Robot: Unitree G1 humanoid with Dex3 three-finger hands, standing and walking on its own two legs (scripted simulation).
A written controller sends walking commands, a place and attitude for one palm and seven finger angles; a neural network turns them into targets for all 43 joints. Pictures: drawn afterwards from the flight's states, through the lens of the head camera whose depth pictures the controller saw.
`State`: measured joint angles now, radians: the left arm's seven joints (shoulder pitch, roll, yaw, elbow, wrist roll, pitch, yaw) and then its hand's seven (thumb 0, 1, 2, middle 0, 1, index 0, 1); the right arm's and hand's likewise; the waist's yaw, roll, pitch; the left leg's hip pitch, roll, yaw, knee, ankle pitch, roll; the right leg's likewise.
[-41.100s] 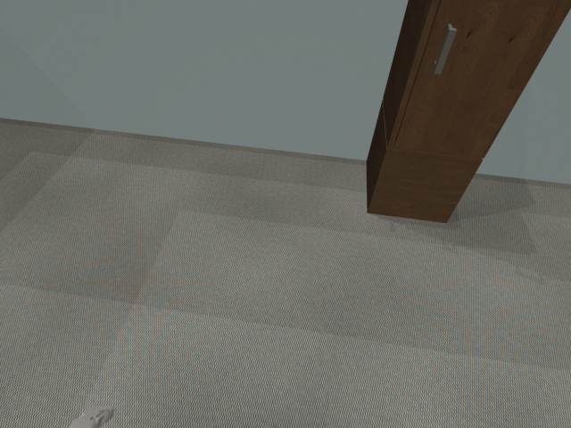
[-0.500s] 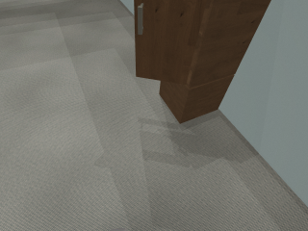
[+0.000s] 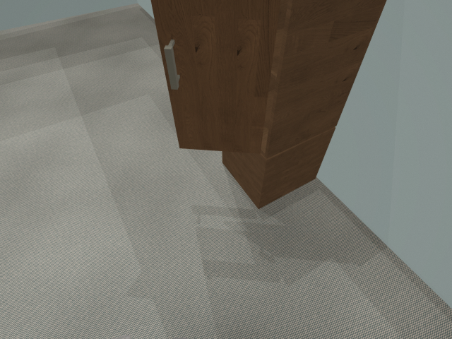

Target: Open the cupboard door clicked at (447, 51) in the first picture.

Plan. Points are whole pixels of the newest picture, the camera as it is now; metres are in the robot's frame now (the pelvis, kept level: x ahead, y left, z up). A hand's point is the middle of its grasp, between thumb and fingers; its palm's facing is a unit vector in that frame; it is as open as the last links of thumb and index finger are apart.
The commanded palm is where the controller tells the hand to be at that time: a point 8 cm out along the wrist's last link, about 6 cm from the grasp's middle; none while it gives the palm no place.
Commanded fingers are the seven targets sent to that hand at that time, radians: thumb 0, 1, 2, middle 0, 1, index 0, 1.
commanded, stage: take the last steps up to it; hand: left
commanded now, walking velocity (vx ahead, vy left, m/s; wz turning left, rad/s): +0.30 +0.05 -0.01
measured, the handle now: (173, 64) +0.83 +0.19 +0.05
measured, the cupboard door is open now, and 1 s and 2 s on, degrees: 54 54 54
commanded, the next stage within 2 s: come to a stop and stand still in 0.40 s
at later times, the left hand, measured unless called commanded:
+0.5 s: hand (126, 293) +0.24 +0.23 -0.16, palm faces +0.02 -0.99 -0.17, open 7.4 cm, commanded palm none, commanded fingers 0.00 0.90 0.90 -0.20 -0.30 -0.20 -0.30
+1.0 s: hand (128, 269) +0.30 +0.25 -0.19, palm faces +0.03 -0.98 -0.20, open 7.4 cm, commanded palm none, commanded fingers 0.00 0.90 0.90 -0.20 -0.30 -0.20 -0.30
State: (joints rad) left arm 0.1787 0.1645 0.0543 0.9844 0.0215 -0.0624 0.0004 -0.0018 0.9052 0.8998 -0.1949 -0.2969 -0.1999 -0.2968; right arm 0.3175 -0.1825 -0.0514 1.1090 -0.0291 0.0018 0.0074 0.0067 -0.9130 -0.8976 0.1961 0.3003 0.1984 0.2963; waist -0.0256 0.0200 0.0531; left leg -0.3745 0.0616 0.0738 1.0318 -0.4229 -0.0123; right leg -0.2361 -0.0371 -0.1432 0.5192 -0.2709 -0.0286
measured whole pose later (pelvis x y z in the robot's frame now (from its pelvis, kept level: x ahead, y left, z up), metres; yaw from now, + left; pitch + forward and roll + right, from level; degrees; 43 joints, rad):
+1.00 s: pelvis +0.23 +0.06 -0.01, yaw +0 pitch -1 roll -1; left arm 0.16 0.20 0.06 1.01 0.02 0.04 0.03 0.00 0.90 0.90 -0.20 -0.30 -0.20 -0.30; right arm 0.21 -0.20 -0.06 1.00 -0.02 0.04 -0.02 0.00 -0.91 -0.90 0.20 0.30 0.20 0.30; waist -0.01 -0.03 0.07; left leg -0.29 0.03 0.05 0.58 -0.25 -0.01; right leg -0.33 -0.06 -0.09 0.59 -0.28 0.02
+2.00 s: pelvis +0.26 +0.02 +0.00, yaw -1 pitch +0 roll +0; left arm 0.29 0.14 0.01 1.13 0.01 -0.01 0.04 0.00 0.91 0.90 -0.20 -0.30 -0.20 -0.30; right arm 0.26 -0.14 -0.02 1.15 -0.02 0.00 -0.04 0.00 -0.91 -0.90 0.20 0.30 0.20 0.30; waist -0.01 -0.02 0.03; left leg -0.19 0.07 0.04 0.44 -0.24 -0.06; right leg -0.04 0.02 -0.03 0.38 -0.34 -0.03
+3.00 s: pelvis +0.25 +0.05 +0.00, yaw +0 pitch +0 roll +0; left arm 0.29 0.18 0.00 1.06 0.02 -0.02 0.04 0.00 0.90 0.90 -0.20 -0.30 -0.20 -0.30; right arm 0.26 -0.18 -0.02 1.06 -0.02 -0.03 -0.03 0.00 -0.91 -0.90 0.20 0.30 0.20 0.30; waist -0.01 -0.01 0.05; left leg -0.25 0.02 0.06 0.50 -0.25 0.00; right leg -0.10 -0.04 -0.02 0.45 -0.36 0.02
